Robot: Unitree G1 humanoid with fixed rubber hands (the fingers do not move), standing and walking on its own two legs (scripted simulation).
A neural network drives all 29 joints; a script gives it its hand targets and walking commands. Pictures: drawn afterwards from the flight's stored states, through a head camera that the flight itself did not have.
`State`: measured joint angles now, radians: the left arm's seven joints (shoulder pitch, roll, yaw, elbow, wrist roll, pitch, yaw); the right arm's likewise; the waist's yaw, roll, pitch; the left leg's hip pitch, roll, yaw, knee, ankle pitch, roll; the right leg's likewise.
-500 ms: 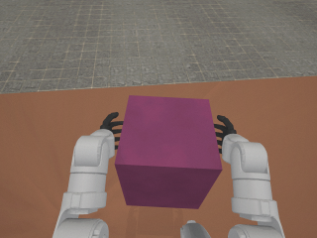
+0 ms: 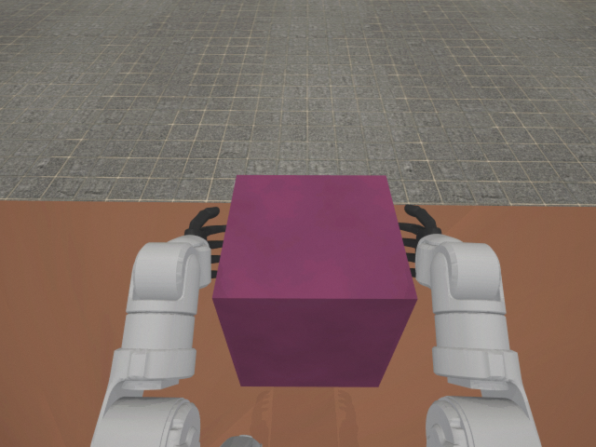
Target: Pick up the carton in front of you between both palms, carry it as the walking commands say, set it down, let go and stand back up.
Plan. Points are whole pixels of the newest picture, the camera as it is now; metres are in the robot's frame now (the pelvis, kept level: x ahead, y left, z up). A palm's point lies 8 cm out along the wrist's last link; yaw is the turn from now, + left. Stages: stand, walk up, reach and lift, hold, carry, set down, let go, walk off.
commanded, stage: carry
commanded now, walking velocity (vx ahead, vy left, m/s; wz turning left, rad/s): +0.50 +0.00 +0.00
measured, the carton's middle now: (310, 285) +0.35 +0.02 +0.02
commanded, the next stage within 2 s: none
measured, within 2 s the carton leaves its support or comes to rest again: neither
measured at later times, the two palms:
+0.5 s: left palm (242, 149) +0.67 +0.17 +0.02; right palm (390, 163) +0.64 -0.13 +0.03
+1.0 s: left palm (261, 99) +0.87 +0.16 +0.02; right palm (385, 101) +0.88 -0.14 +0.02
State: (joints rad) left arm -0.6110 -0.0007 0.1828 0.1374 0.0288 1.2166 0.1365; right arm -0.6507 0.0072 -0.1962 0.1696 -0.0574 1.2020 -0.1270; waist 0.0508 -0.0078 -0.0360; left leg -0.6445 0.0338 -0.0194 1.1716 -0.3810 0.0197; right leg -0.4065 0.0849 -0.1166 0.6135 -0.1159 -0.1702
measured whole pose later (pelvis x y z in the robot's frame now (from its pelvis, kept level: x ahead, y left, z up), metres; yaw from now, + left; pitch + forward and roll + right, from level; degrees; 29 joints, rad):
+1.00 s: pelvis +0.52 +0.02 -0.09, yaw -1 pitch +4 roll +1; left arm -0.62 -0.03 0.20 0.11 0.07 1.20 0.13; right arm -0.67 -0.02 -0.19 0.18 -0.02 1.17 -0.13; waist 0.00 0.00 -0.04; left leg -0.38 -0.05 0.01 0.87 -0.55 0.01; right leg -0.42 0.05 -0.09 0.53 0.00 -0.12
